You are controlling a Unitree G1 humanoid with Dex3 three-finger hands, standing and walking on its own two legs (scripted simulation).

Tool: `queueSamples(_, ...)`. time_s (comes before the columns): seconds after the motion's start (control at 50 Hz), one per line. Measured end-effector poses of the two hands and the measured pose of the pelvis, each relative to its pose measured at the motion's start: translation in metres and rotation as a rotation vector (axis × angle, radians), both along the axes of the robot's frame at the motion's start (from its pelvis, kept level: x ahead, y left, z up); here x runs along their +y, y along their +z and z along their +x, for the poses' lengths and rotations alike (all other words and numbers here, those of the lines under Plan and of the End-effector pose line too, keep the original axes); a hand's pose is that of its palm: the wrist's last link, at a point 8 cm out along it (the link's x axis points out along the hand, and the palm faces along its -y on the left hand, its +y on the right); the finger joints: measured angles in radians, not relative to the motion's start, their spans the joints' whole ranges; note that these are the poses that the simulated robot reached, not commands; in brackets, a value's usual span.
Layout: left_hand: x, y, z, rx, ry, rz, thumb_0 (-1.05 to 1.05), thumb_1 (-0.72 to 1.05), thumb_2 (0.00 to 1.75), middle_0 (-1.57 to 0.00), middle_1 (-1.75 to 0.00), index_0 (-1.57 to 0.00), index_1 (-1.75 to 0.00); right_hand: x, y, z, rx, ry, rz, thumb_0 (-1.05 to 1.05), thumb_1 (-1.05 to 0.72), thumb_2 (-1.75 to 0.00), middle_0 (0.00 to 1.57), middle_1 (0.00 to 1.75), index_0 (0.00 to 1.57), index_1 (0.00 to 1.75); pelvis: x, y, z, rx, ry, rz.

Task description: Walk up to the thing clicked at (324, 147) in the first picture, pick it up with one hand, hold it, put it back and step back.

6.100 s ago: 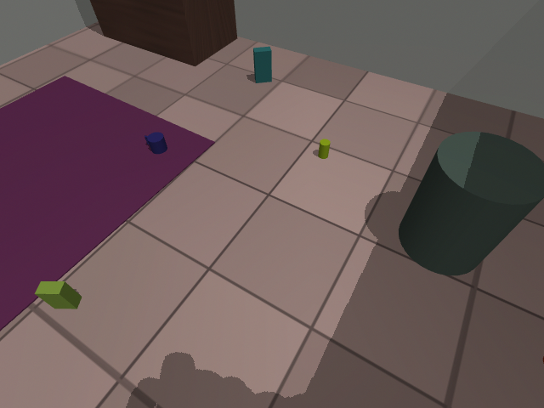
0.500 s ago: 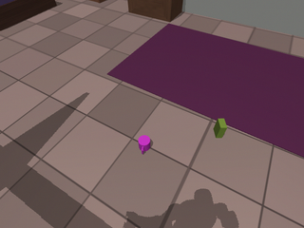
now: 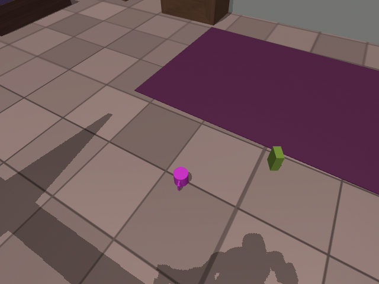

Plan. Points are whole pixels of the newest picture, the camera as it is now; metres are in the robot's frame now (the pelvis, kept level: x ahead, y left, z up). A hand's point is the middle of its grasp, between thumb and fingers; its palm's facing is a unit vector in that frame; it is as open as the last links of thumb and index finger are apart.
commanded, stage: stand
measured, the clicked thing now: out of the picture -0.22 -1.39 -0.73
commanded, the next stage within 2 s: walk up in 0.18 s
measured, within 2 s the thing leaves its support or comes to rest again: neither
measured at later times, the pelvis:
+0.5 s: pelvis +0.06 +0.04 -0.02, yaw +2 degrees
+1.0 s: pelvis +0.21 +0.00 -0.02, yaw +2 degrees
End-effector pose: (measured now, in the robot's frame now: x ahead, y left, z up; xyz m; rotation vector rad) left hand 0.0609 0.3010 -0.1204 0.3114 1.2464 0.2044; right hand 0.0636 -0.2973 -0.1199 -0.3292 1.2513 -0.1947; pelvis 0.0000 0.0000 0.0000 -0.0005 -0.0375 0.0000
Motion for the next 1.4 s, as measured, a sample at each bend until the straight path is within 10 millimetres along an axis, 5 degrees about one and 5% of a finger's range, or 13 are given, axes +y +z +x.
queueSamples(0.26,0.003,0.002,0.005,-0.045,0.017,-0.010,0.01,0.91,0.89,-0.21,-0.30,-0.21,-0.30,-0.004,0.001,0.007,-0.019,0.011,0.007,0.00,-0.91,-0.90,0.21,0.30,0.20,0.30,0.000,-0.003,0.010,0.000,0.007,-0.002)
queueSamples(0.48,0.061,-0.019,-0.010,0.053,0.083,0.013,0.01,0.91,0.89,-0.21,-0.30,-0.21,-0.30,0.007,0.013,0.065,-0.082,0.065,-0.078,0.01,-0.91,-0.90,0.21,0.30,0.20,0.30,0.035,-0.020,0.057,-0.020,0.031,-0.005)
queueSamples(0.74,0.051,0.000,0.109,-0.002,-0.021,-0.010,0.01,0.91,0.89,-0.21,-0.30,-0.20,-0.30,0.015,0.019,0.104,-0.074,0.024,-0.044,0.00,-0.90,-0.90,0.21,0.30,0.21,0.30,0.032,-0.007,0.136,-0.026,0.016,0.016)
queueSamples(0.86,0.028,0.001,0.186,-0.103,-0.055,0.042,0.01,0.91,0.89,-0.21,-0.30,-0.20,-0.30,-0.008,-0.014,0.147,-0.068,0.010,-0.017,0.01,-0.90,-0.90,0.21,0.30,0.21,0.30,0.008,-0.027,0.183,-0.028,0.015,0.019)
queueSamples(0.96,0.006,0.008,0.227,-0.189,-0.048,0.042,0.01,0.91,0.89,-0.21,-0.30,-0.20,-0.30,-0.011,-0.023,0.191,-0.061,0.033,-0.001,0.01,-0.91,-0.90,0.21,0.30,0.20,0.30,0.000,-0.027,0.204,-0.031,0.025,0.009)
queueSamples(1.06,0.000,0.010,0.245,-0.195,-0.056,0.039,0.01,0.91,0.89,-0.21,-0.30,-0.21,-0.30,-0.008,-0.017,0.223,-0.073,0.064,0.003,0.01,-0.91,-0.90,0.21,0.30,0.20,0.30,-0.001,-0.022,0.222,-0.015,0.034,-0.001)
queueSamples(1.2,0.015,-0.016,0.256,-0.144,-0.013,0.015,0.01,0.91,0.89,-0.21,-0.30,-0.21,-0.30,-0.002,-0.013,0.248,-0.074,0.059,-0.047,0.00,-0.91,-0.90,0.21,0.30,0.20,0.30,0.010,-0.031,0.237,-0.017,0.030,0.007)
queueSamples(1.4,0.021,-0.023,0.245,-0.043,0.005,0.019,0.01,0.91,0.89,-0.21,-0.30,-0.20,-0.30,0.000,-0.006,0.289,-0.117,0.064,-0.043,0.01,-0.91,-0.90,0.21,0.30,0.20,0.30,0.009,-0.028,0.246,-0.005,0.028,-0.005)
